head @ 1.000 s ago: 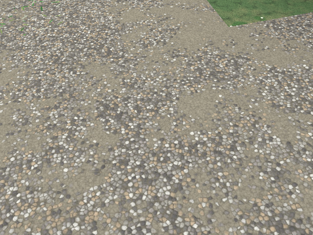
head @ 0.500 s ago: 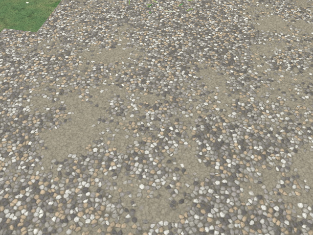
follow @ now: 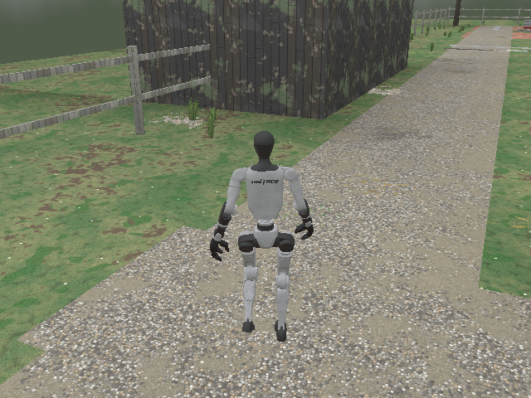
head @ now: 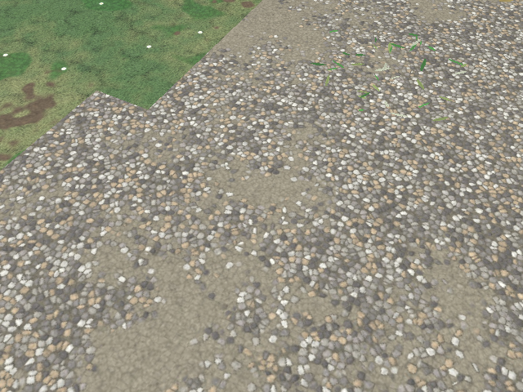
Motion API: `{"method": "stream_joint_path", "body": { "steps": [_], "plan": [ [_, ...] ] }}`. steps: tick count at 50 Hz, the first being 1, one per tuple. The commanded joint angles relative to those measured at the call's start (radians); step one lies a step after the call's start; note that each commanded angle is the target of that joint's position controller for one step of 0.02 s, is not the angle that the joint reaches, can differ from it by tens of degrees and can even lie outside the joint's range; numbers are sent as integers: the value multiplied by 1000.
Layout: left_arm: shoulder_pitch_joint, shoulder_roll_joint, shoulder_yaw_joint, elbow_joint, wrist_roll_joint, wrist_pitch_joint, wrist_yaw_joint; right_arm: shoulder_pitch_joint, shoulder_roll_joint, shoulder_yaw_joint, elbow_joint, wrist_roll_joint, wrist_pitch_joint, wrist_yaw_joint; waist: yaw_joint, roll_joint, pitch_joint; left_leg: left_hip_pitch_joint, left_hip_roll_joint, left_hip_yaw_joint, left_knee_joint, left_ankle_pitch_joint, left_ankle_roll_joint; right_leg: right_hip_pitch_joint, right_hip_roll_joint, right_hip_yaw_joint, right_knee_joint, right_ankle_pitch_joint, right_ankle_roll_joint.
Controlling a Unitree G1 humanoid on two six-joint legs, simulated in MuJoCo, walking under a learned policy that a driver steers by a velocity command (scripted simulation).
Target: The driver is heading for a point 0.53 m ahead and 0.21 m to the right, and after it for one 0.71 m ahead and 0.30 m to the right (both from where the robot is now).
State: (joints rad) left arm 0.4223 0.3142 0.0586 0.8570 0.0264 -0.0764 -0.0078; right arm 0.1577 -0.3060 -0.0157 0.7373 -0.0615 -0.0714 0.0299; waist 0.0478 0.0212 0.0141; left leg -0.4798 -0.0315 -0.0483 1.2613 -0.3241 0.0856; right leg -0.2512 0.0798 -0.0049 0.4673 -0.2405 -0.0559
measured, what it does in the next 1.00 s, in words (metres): walks ahead, turning right: left foot, then right foot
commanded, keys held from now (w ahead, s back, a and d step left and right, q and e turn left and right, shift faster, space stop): w+e+shift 0.46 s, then e+shift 0.22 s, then shift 0.32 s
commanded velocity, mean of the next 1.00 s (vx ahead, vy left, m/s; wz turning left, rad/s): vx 0.67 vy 0.00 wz -0.68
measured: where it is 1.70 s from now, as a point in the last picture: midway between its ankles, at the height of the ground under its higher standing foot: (320, 289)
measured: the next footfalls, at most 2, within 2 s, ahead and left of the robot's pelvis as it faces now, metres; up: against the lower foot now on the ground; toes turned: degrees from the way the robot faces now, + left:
left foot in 0.22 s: +0.42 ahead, +0.14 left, +0.00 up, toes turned -10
right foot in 0.62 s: +0.75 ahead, -0.18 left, +0.00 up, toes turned -33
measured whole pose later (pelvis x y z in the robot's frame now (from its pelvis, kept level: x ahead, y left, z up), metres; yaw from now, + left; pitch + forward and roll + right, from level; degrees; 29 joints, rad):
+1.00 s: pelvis +0.73 -0.10 +0.00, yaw -42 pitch +0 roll -1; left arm 0.27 0.27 0.05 0.79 0.02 0.00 -0.01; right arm 0.16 -0.24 0.00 0.68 -0.02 0.02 -0.03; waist 0.05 0.03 0.08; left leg -0.59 0.08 -0.05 0.84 -0.20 -0.02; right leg -0.25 0.20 0.08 0.43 -0.17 -0.12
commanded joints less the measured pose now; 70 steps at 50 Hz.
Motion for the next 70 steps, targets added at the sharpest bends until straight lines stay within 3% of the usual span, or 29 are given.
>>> {"method": "stream_joint_path", "body": {
  "steps": [1,5,8,10,11,12,13,14,16,20,26,29,30,31,32,33,34,36,38,45,51,54,55,56,57,58,62,67,70],
  "plan": [
    [46,76,10,-18,-14,-28,5,-82,-30,19,-143,-21,-9,15,-60,-71,67,-263,115,-35,-169,1,-51,70,-255,445,-310,-34,-216],
    [-12,150,42,-44,-26,-35,-5,-214,-21,46,-183,23,-19,42,-47,-84,78,161,58,70,-578,304,-96,-213,-181,299,-435,125,-169],
    [45,162,48,-27,-39,-32,-15,-203,-70,22,-169,26,-18,16,-36,-66,40,218,40,62,-683,338,-83,-30,-205,296,-320,360,-128],
    [66,192,56,-15,-32,-23,-14,-9,-118,-10,-108,14,-26,-12,-125,-32,-106,444,-8,83,-722,201,-62,29,-149,238,39,619,-86],
    [38,184,56,-26,-32,-25,-16,156,-158,-32,-77,4,-31,-33,-210,-31,-194,665,82,16,-694,124,-46,-116,-103,225,301,512,-65],
    [16,54,27,-60,-22,-33,-10,364,-240,-60,-56,-19,-32,-55,-262,132,-334,854,367,-298,-741,-266,-24,-273,-46,169,659,-31,-63],
    [106,-6,7,-121,-70,-24,-7,299,-293,-72,-67,-21,-19,-53,-157,355,-419,883,546,-830,-1006,-517,59,-478,0,114,907,-230,-56],
    [19,52,13,-100,-40,-3,2,191,-194,-63,-77,-4,-13,-52,-137,184,-230,747,487,-747,-1034,-562,68,-578,-86,96,957,-123,-63],
    [-92,49,16,-102,-16,18,-18,127,-77,-39,-59,3,-23,-40,-114,37,-52,535,392,-394,-1012,-153,46,-549,-149,79,875,-25,-49],
    [-196,-17,3,-161,4,71,-52,191,-14,-26,34,42,-54,-31,-55,73,28,442,321,-66,-1057,247,-2,-570,-201,58,817,-5,-32],
    [-406,-22,-33,-264,12,60,-93,136,-54,-32,63,51,-69,-44,-12,-9,120,309,197,305,-1082,781,-55,-329,-102,-155,313,306,-47],
    [-186,38,-12,-193,20,53,-88,161,-176,-62,52,69,-56,-60,90,40,-36,341,234,298,-718,1196,-76,25,30,-197,208,315,-84],
    [-10,79,9,-143,24,50,-72,135,-194,-67,39,72,-45,-59,167,51,-127,297,260,275,-482,1164,-80,214,41,-141,197,327,-122],
    [104,123,33,-92,22,48,-43,132,-175,-68,35,74,-35,-50,197,-8,-180,194,202,271,-185,750,-100,386,19,-69,133,397,-152],
    [42,208,60,-100,-2,57,-13,178,-86,-55,35,60,-23,-37,128,-181,-116,-32,23,282,197,-222,-131,476,-126,97,130,868,-187],
    [18,317,83,-153,18,64,-16,347,-66,-39,-43,67,-7,-52,30,-206,-385,-251,3,95,507,-322,-165,784,-395,485,195,1371,-404],
    [-24,294,94,-213,-4,80,-3,273,-119,-34,-64,50,-6,-61,77,-55,-498,-290,30,-12,503,-200,-157,745,-418,618,60,1045,-443],
    [-177,164,54,-217,-22,87,19,205,-112,-28,-67,29,4,-61,-31,70,-210,-239,110,-21,283,-115,-147,339,-335,517,-90,674,-368],
    [-179,105,30,-195,-27,68,22,211,-107,-30,-59,7,48,-67,-77,99,-86,-99,139,-11,136,-118,-155,59,-291,410,-117,839,-317],
    [-164,82,23,-136,-12,48,4,125,-12,-9,-87,36,74,-64,-65,-19,-160,28,111,25,-285,149,-108,-1,-149,200,-80,915,-159],
    [-126,72,18,-113,5,75,2,40,-35,-13,-103,49,82,-68,-9,-100,-86,75,63,26,-499,75,-94,57,-190,275,-62,678,-152],
    [-155,65,11,-112,-9,85,12,101,-19,-11,-84,45,68,-72,-52,-99,-41,225,50,24,-789,139,-54,20,-180,329,5,482,-110],
    [-146,36,1,-119,-13,82,17,121,-39,-13,-80,33,56,-76,-52,-47,-53,328,134,-59,-875,283,-34,-35,-142,325,45,315,-62],
    [-49,-21,-11,-128,-9,77,20,109,-113,-22,-97,25,52,-80,13,155,-102,430,349,-256,-872,634,28,-96,-30,218,177,-70,-15],
    [-67,16,-5,-109,-14,92,26,98,-104,-25,-87,41,64,-75,-25,205,-113,355,424,-354,-899,733,171,-98,57,102,239,-280,7],
    [-115,54,5,-110,-7,103,25,117,-73,-16,-84,43,64,-70,-50,144,-89,319,414,-361,-935,699,205,-94,35,108,345,-338,22],
    [-130,15,-5,-80,-18,130,10,17,-50,-7,-67,36,69,-68,-3,118,-48,243,237,-140,-950,511,95,-12,-4,86,305,-240,71],
    [-140,-7,-23,-34,-24,128,21,51,-70,-21,-24,49,82,-59,-24,123,-76,306,195,-130,-899,389,61,93,-15,21,-41,-47,65],
    [-196,77,-13,-30,-1,107,32,84,-45,-21,-20,54,76,-50,-73,10,-52,211,133,-103,-906,176,-26,143,-142,172,-83,101,20]
  ]
}}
